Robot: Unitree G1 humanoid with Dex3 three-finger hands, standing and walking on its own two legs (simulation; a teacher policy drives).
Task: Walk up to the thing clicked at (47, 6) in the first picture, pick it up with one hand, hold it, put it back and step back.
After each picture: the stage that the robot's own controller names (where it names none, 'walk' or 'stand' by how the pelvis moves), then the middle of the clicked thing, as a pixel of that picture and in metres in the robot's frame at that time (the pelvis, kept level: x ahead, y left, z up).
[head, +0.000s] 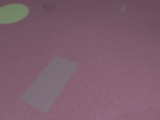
stand; (48, 6) +2.25 +0.53 -0.72
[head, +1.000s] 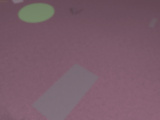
walk; (74, 10) +2.15 +0.20 -0.70
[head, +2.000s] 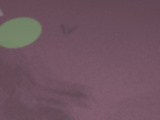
walk; (66, 29) +1.51 +0.18 -0.71
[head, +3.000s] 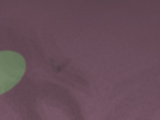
walk; (56, 67) +0.97 +0.24 -0.71
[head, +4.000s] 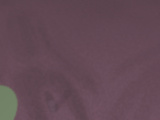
walk; (52, 106) +0.59 +0.23 -0.70
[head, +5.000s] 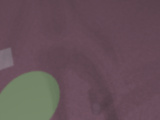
walk; (96, 109) +0.46 -0.04 -0.67
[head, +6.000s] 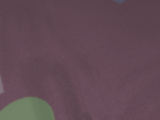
stand; out of the picture +0.41 -0.08 -0.73
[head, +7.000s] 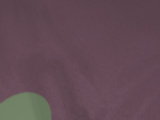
stand; out of the picture +0.43 -0.05 -0.73
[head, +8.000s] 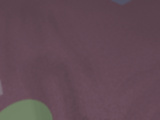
stand; out of the picture +0.38 -0.07 -0.73
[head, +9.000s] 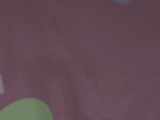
stand; out of the picture +0.39 -0.07 -0.73
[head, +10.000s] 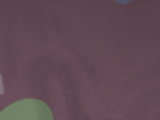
stand; out of the picture +0.39 -0.07 -0.73
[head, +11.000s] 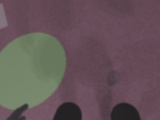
go down; (112, 79) +0.46 -0.11 -0.47
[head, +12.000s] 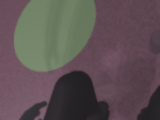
go down; (158, 43) +0.49 -0.19 -0.27
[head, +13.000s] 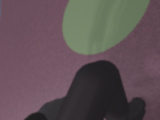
close in; out of the picture +0.47 -0.24 -0.24
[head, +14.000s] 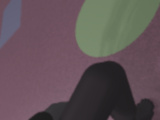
close; out of the picture +0.47 -0.24 -0.25
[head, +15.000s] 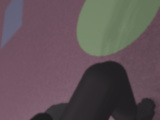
close; out of the picture +0.47 -0.24 -0.25
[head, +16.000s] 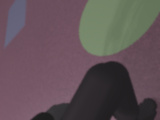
close; out of the picture +0.47 -0.24 -0.26
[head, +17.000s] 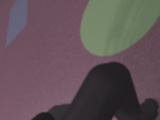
close; out of the picture +0.47 -0.24 -0.26
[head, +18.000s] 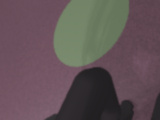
go down; out of the picture +0.48 -0.22 -0.27
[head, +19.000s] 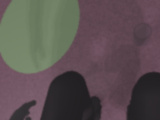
go down; (141, 35) +0.49 -0.17 -0.30
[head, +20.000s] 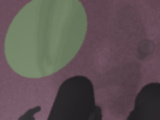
go down; (144, 51) +0.49 -0.17 -0.30
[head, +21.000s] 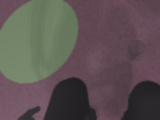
go down; (134, 51) +0.49 -0.16 -0.30
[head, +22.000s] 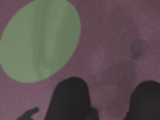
go down; (137, 50) +0.49 -0.17 -0.29
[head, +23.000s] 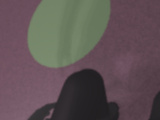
close in; out of the picture +0.48 -0.20 -0.25
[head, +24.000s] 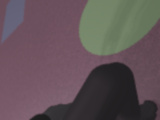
close; out of the picture +0.47 -0.24 -0.25
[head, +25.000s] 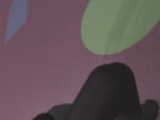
close; out of the picture +0.48 -0.24 -0.25
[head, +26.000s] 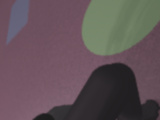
close; out of the picture +0.48 -0.24 -0.25
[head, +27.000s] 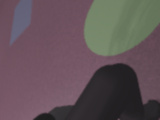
close; out of the picture +0.48 -0.23 -0.26
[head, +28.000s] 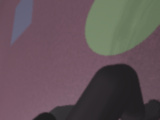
close; out of the picture +0.48 -0.23 -0.27
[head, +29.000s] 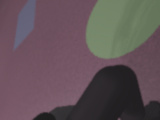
go down; out of the picture +0.48 -0.23 -0.27
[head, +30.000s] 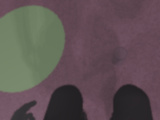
close; (118, 56) +0.49 -0.15 -0.35
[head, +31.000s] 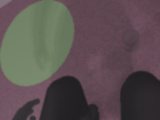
stand; (130, 41) +0.50 -0.17 -0.28
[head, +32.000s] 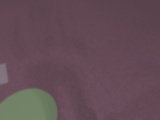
stand; out of the picture +0.42 -0.08 -0.66
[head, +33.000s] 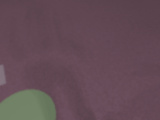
stand; out of the picture +0.42 -0.08 -0.66
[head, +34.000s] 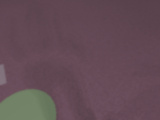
stand; out of the picture +0.42 -0.08 -0.66
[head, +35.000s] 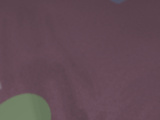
stand; out of the picture +0.45 -0.06 -0.72
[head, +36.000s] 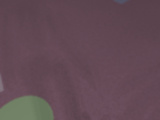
stand; out of the picture +0.42 -0.08 -0.73
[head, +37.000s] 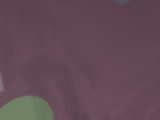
stand; out of the picture +0.42 -0.08 -0.73
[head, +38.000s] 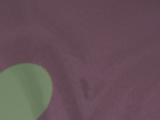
walk; (90, 95) +0.54 -0.12 -0.71
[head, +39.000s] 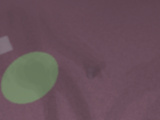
walk; (90, 73) +0.81 -0.02 -0.70
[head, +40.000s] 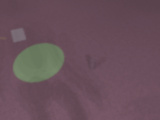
stand; (92, 63) +1.06 -0.11 -0.71
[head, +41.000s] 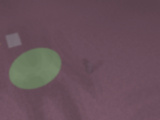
stand; (89, 68) +1.02 -0.09 -0.72
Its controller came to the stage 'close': yes
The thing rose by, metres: 0.00
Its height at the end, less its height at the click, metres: +0.00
